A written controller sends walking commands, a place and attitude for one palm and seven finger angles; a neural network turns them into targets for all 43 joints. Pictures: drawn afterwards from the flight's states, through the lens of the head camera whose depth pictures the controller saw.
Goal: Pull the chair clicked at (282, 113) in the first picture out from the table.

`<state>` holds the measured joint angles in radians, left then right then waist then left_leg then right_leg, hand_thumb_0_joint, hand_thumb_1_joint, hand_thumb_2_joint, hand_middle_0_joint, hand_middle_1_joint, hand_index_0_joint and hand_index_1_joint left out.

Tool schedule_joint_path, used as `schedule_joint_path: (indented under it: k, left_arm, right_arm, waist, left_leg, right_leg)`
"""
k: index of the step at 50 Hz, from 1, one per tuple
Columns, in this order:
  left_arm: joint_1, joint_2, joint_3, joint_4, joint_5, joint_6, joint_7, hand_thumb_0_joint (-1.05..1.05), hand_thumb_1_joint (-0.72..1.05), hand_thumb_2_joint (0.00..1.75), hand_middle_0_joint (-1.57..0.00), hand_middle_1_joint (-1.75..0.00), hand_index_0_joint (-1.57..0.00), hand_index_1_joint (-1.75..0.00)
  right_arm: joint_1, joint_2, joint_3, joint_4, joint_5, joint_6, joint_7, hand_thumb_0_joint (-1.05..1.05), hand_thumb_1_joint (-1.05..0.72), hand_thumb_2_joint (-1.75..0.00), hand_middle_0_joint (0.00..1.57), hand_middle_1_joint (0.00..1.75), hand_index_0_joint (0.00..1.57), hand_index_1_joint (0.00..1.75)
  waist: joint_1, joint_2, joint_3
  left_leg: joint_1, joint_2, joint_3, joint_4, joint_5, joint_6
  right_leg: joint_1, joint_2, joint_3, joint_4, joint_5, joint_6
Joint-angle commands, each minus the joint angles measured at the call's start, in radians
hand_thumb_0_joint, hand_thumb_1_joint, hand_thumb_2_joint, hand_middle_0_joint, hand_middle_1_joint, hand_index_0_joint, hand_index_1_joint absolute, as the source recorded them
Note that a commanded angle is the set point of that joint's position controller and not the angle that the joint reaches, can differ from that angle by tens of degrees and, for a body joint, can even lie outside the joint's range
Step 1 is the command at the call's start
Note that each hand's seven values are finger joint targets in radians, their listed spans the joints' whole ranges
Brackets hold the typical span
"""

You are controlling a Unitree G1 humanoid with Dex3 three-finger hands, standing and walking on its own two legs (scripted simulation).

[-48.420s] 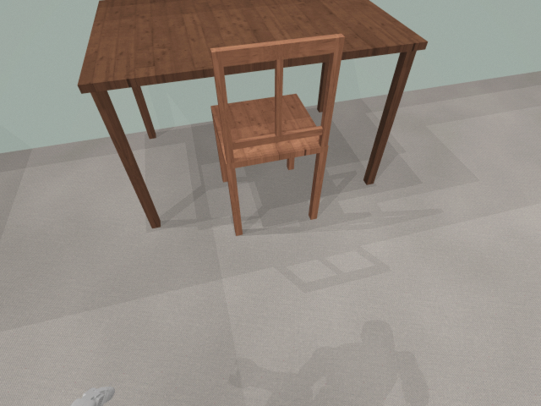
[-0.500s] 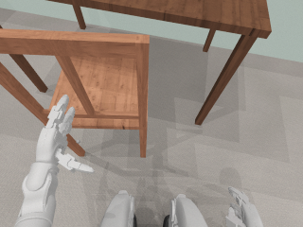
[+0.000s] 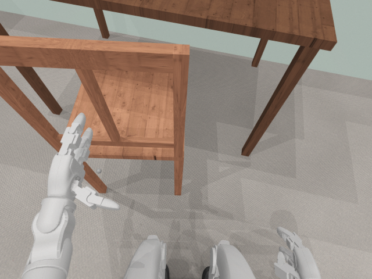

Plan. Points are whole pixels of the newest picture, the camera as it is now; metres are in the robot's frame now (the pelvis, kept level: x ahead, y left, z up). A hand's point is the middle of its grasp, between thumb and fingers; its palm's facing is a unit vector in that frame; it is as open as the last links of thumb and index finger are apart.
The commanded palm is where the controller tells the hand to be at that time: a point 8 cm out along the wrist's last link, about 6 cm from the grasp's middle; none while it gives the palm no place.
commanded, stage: aim the fingers beside a spindle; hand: left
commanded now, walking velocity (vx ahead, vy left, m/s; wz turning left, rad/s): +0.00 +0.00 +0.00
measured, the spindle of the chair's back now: (102, 110) +0.48 +0.22 +0.01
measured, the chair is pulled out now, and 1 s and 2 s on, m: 0.19 0.19 0.19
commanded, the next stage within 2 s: push the fingers through the gap in 0.04 s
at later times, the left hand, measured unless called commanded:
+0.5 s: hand (105, 155) +0.36 +0.19 +0.02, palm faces +0.00 -1.00 -0.03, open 16.9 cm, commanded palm +0.35 +0.24 +0.03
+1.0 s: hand (109, 133) +0.41 +0.19 +0.02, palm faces +0.01 -1.00 -0.03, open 16.9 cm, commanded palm +0.39 +0.24 +0.03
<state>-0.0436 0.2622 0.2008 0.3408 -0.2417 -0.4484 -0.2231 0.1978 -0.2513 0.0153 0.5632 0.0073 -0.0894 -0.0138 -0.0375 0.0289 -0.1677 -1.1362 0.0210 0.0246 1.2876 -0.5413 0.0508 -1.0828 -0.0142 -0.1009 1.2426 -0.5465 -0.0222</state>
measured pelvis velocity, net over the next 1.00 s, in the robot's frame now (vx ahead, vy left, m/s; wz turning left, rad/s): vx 0.00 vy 0.00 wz -0.01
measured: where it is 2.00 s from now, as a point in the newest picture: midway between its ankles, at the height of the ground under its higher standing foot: outside the picture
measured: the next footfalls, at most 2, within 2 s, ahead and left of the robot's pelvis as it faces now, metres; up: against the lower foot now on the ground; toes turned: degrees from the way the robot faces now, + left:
none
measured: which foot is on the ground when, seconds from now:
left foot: down 0.00-1.00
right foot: down 0.00-1.00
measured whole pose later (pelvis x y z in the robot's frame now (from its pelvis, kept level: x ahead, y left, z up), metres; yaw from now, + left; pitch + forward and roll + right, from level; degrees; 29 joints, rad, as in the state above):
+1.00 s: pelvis +0.00 +0.00 +0.00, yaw -1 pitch +24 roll -3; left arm -0.42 0.34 0.30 0.71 -0.20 -0.45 -0.24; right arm 0.24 -0.26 0.02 0.62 0.00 -0.04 -0.01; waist -0.09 0.03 -0.15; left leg -1.17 0.03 0.03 1.29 -0.54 0.04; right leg -1.12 0.00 -0.10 1.24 -0.54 -0.03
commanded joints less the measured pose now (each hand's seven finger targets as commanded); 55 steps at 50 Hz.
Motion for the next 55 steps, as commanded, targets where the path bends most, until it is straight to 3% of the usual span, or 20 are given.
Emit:
schedule_joint_path:
  k: [1,4,6,8,9,12,18,21,26,29,33,36,38,40,44,46,49,51,52,55]
  left_arm:
    - [-0.157,0.125,0.039,-0.178,-0.014,-0.047,-0.02,0.0,-0.5,0.3,-0.06,-0.08,-0.06,-0.08]
    - [-0.178,0.123,0.018,-0.232,-0.016,-0.049,-0.024,0.0,-0.5,0.3,-0.06,-0.08,-0.06,-0.08]
    - [-0.173,0.137,0.034,-0.262,-0.015,-0.056,-0.012,0.0,-0.5,0.3,-0.06,-0.08,-0.06,-0.08]
    - [-0.205,0.153,0.055,-0.229,-0.01,-0.059,0.006,0.0,-0.5,0.3,-0.06,-0.08,-0.06,-0.08]
    - [-0.234,0.196,0.095,-0.191,-0.004,-0.062,0.02,0.0,-0.5,0.3,-0.06,-0.08,-0.06,-0.08]
    - [-0.294,0.2,0.11,-0.117,0.008,-0.068,0.03,0.0,-0.5,0.3,-0.06,-0.08,-0.06,-0.08]
    - [-0.362,0.19,0.066,-0.107,0.003,-0.05,-0.015,0.0,-0.5,0.3,-0.06,-0.08,-0.06,-0.08]
    - [-0.357,0.195,0.077,-0.084,-0.008,-0.033,-0.03,0.0,-0.5,0.3,-0.06,-0.08,-0.06,-0.08]
    - [-0.453,0.235,0.122,0.007,-0.001,-0.04,-0.015,0.0,-0.5,0.3,-0.06,-0.08,-0.06,-0.08]
    - [-0.505,0.242,0.12,0.022,0.005,-0.064,-0.019,0.0,-0.5,0.3,-0.06,-0.08,-0.06,-0.08]
    - [-0.57,0.244,0.101,0.016,0.01,-0.08,-0.032,0.0,-0.5,0.3,-0.06,-0.08,-0.06,-0.08]
    - [-0.505,0.266,0.131,0.055,0.011,-0.064,-0.034,0.0,-0.5,0.3,-0.06,-0.08,-0.06,-0.08]
    - [-0.532,0.248,0.113,0.092,0.017,-0.049,-0.031,0.0,-0.5,0.3,-0.06,-0.08,-0.06,-0.08]
    - [-0.574,0.271,0.139,0.129,0.022,-0.045,-0.022,0.0,-0.5,0.3,-0.06,-0.08,-0.06,-0.08]
    - [-0.641,0.269,0.137,0.142,0.024,-0.064,-0.013,0.0,-0.5,0.3,-0.06,-0.08,-0.06,-0.08]
    - [-0.623,0.295,0.169,0.151,0.025,-0.076,-0.012,0.0,-0.5,0.3,-0.06,-0.08,-0.06,-0.08]
    - [-0.672,0.289,0.155,0.181,0.032,-0.087,-0.013,0.0,-0.5,0.3,-0.06,-0.08,-0.06,-0.08]
    - [-0.683,0.296,0.155,0.186,0.04,-0.09,-0.014,0.0,-0.5,0.3,-0.06,-0.08,-0.06,-0.08]
    - [-0.671,0.266,0.137,0.208,0.041,-0.084,-0.016,0.0,-0.5,0.3,-0.06,-0.08,-0.06,-0.08]
    - [-0.722,0.294,0.15,0.215,0.045,-0.082,-0.016,0.0,-0.5,0.3,-0.06,-0.08,-0.06,-0.08]
  right_arm:
    - [0.02,-0.162,-0.065,-0.123,0.013,-0.036,-0.018,0.0,-0.9,-0.9,0.2,0.3,0.2,0.3]
    - [0.022,-0.162,-0.065,-0.132,0.013,-0.04,-0.021,0.0,-0.9,-0.9,0.2,0.3,0.2,0.3]
    - [0.023,-0.157,-0.065,-0.128,0.01,-0.041,-0.021,0.0,-0.9,-0.9,0.2,0.3,0.2,0.3]
    - [0.021,-0.156,-0.063,-0.117,0.009,-0.038,-0.025,0.0,-0.9,-0.9,0.2,0.3,0.2,0.3]
    - [0.029,-0.161,-0.06,-0.105,0.006,-0.036,-0.028,0.0,-0.9,-0.9,0.2,0.3,0.2,0.3]
    - [0.028,-0.155,-0.056,-0.094,0.006,-0.032,-0.029,0.0,-0.9,-0.9,0.2,0.3,0.2,0.3]
    - [0.039,-0.164,-0.056,-0.097,0.01,-0.03,-0.029,0.0,-0.9,-0.9,0.2,0.3,0.2,0.3]
    - [0.056,-0.166,-0.059,-0.088,0.013,-0.026,-0.029,0.0,-0.9,-0.9,0.2,0.3,0.2,0.3]
    - [0.066,-0.166,-0.056,-0.064,0.012,-0.016,-0.034,0.0,-0.9,-0.9,0.2,0.3,0.2,0.3]
    - [0.069,-0.167,-0.057,-0.06,0.01,-0.019,-0.034,0.0,-0.9,-0.9,0.2,0.3,0.2,0.3]
    - [0.085,-0.17,-0.058,-0.047,0.007,-0.019,-0.032,0.0,-0.9,-0.9,0.2,0.3,0.2,0.3]
    - [0.097,-0.174,-0.062,-0.051,0.007,-0.01,-0.024,0.0,-0.9,-0.9,0.2,0.3,0.2,0.3]
    - [0.1,-0.173,-0.06,-0.049,0.009,-0.001,-0.02,0.0,-0.9,-0.9,0.2,0.3,0.2,0.3]
    - [0.108,-0.175,-0.059,-0.041,0.007,0.006,-0.02,0.0,-0.9,-0.9,0.2,0.3,0.2,0.3]
    - [0.116,-0.176,-0.059,-0.04,0.005,0.011,-0.018,0.0,-0.9,-0.9,0.2,0.3,0.2,0.3]
    - [0.121,-0.175,-0.06,-0.041,0.002,0.016,-0.017,0.0,-0.9,-0.9,0.2,0.3,0.2,0.3]
    - [0.129,-0.174,-0.058,-0.033,0.0,0.022,-0.013,0.0,-0.9,-0.9,0.2,0.3,0.2,0.3]
    - [0.133,-0.178,-0.059,-0.031,0.0,0.029,-0.01,0.0,-0.9,-0.9,0.2,0.3,0.2,0.3]
    - [0.136,-0.176,-0.06,-0.033,0.0,0.032,-0.008,0.0,-0.9,-0.9,0.2,0.3,0.2,0.3]
    - [0.144,-0.182,-0.06,-0.028,-0.001,0.041,-0.007,0.0,-0.9,-0.9,0.2,0.3,0.2,0.3]
  waist:
    - [-0.013,0.03,-0.346]
    - [-0.014,0.043,-0.389]
    - [-0.001,0.067,-0.403]
    - [-0.016,0.024,-0.363]
    - [-0.019,0.007,-0.338]
    - [-0.022,0.002,-0.321]
    - [-0.021,0.077,-0.41]
    - [-0.024,0.048,-0.434]
    - [-0.047,-0.01,-0.369]
    - [-0.046,0.022,-0.368]
    - [-0.044,0.097,-0.434]
    - [-0.026,0.087,-0.456]
    - [-0.04,0.051,-0.428]
    - [-0.048,0.03,-0.41]
    - [-0.056,0.045,-0.416]
    - [-0.042,0.044,-0.45]
    - [-0.056,0.055,-0.438]
    - [-0.053,0.071,-0.442]
    - [-0.058,0.057,-0.447]
    - [-0.06,0.084,-0.445]
  left_leg:
    - [0.306,-0.004,-0.095,-0.187,0.252,-0.033]
    - [0.338,0.0,-0.102,-0.184,0.285,-0.032]
    - [0.363,0.0,-0.103,-0.187,0.304,-0.037]
    - [0.313,-0.002,-0.094,-0.179,0.264,-0.031]
    - [0.272,-0.003,-0.096,-0.172,0.24,-0.029]
    - [0.224,-0.008,-0.082,-0.157,0.201,-0.027]
    - [0.311,-0.005,-0.08,-0.167,0.263,-0.03]
    - [0.315,-0.003,-0.079,-0.162,0.314,-0.027]
    - [0.219,-0.005,-0.066,-0.143,0.252,-0.02]
    - [0.223,-0.006,-0.066,-0.141,0.238,-0.02]
    - [0.314,-0.003,-0.075,-0.147,0.301,-0.028]
    - [0.344,0.001,-0.08,-0.158,0.359,-0.033]
    - [0.306,-0.001,-0.075,-0.158,0.333,-0.029]
    - [0.277,0.0,-0.073,-0.15,0.313,-0.025]
    - [0.285,-0.002,-0.075,-0.149,0.319,-0.025]
    - [0.303,-0.002,-0.072,-0.147,0.35,-0.028]
    - [0.298,-0.001,-0.075,-0.146,0.35,-0.028]
    - [0.327,0.003,-0.082,-0.152,0.36,-0.033]
    - [0.327,0.001,-0.082,-0.152,0.358,-0.031]
    - [0.34,0.005,-0.086,-0.152,0.365,-0.034]
  right_leg:
    - [0.143,0.027,0.054,-0.16,0.194,-0.009]
    - [0.15,0.026,0.054,-0.154,0.212,-0.01]
    - [0.152,0.025,0.053,-0.153,0.219,-0.01]
    - [0.153,0.026,0.058,-0.162,0.203,-0.005]
    - [0.146,0.029,0.059,-0.157,0.186,-0.007]
    - [0.152,0.028,0.071,-0.157,0.164,-0.006]
    - [0.171,0.025,0.076,-0.166,0.214,-0.01]
    - [0.204,0.026,0.078,-0.167,0.27,-0.006]
    - [0.203,0.025,0.088,-0.173,0.24,0.002]
    - [0.189,0.027,0.093,-0.173,0.215,-0.004]
    - [0.172,0.026,0.085,-0.166,0.253,-0.009]
    - [0.187,0.028,0.076,-0.159,0.296,-0.01]
    - [0.195,0.028,0.078,-0.166,0.29,-0.005]
    - [0.188,0.03,0.081,-0.165,0.279,-0.003]
    - [0.177,0.031,0.079,-0.162,0.276,-0.006]
    - [0.198,0.031,0.081,-0.158,0.305,-0.006]
    - [0.184,0.033,0.078,-0.154,0.303,-0.007]
    - [0.159,0.033,0.072,-0.15,0.294,-0.009]
    - [0.158,0.034,0.072,-0.154,0.292,-0.006]
    - [0.136,0.033,0.069,-0.152,0.289,-0.008]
